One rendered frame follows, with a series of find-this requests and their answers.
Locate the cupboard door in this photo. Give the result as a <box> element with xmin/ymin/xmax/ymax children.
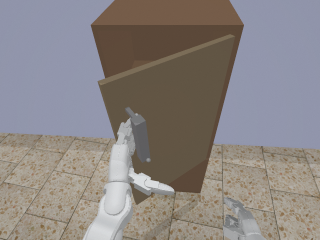
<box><xmin>97</xmin><ymin>34</ymin><xmax>235</xmax><ymax>205</ymax></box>

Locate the handle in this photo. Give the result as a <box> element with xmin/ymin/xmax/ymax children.
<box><xmin>125</xmin><ymin>107</ymin><xmax>151</xmax><ymax>163</ymax></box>

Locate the right robot hand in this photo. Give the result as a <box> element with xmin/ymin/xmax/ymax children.
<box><xmin>222</xmin><ymin>197</ymin><xmax>262</xmax><ymax>240</ymax></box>

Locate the left robot hand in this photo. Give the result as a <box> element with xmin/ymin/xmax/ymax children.
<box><xmin>108</xmin><ymin>113</ymin><xmax>175</xmax><ymax>196</ymax></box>

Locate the left robot forearm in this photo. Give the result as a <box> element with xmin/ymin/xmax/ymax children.
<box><xmin>82</xmin><ymin>181</ymin><xmax>133</xmax><ymax>240</ymax></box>

